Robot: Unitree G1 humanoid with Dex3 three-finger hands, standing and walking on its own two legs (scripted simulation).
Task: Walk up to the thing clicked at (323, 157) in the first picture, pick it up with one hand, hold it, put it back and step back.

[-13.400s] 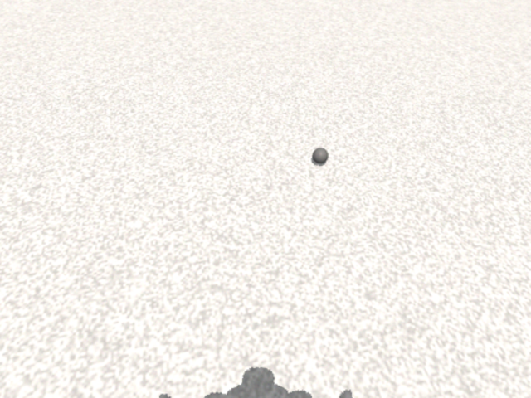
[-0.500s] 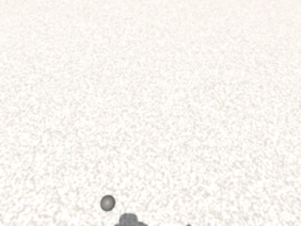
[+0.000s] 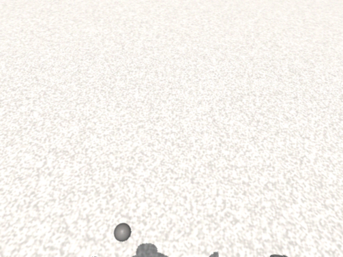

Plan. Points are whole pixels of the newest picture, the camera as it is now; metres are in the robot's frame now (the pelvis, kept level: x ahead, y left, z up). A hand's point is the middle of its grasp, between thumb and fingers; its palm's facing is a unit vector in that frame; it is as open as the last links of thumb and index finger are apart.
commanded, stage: stand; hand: left
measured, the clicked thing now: (122, 232) +0.36 +0.23 -0.74
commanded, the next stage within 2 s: rise first in 1.86 s
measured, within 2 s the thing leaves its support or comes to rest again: neither
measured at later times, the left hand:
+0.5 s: hand out of the picture +0.06 +0.25 -0.16, palm faces -0.03 -0.94 -0.34, open 7.4 cm
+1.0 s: hand out of the picture +0.07 +0.25 -0.16, palm faces -0.03 -0.94 -0.34, open 7.4 cm
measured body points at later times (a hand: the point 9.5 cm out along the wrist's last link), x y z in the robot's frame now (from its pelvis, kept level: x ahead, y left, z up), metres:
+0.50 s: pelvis -0.01 +0.00 +0.00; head +0.00 +0.00 +0.45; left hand +0.06 +0.30 -0.13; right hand +0.06 -0.31 -0.13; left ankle +0.01 +0.13 -0.75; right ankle -0.01 -0.14 -0.75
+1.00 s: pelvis +0.00 +0.00 +0.00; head +0.00 +0.00 +0.45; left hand +0.08 +0.30 -0.13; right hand +0.08 -0.31 -0.13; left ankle +0.01 +0.13 -0.75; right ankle -0.01 -0.14 -0.75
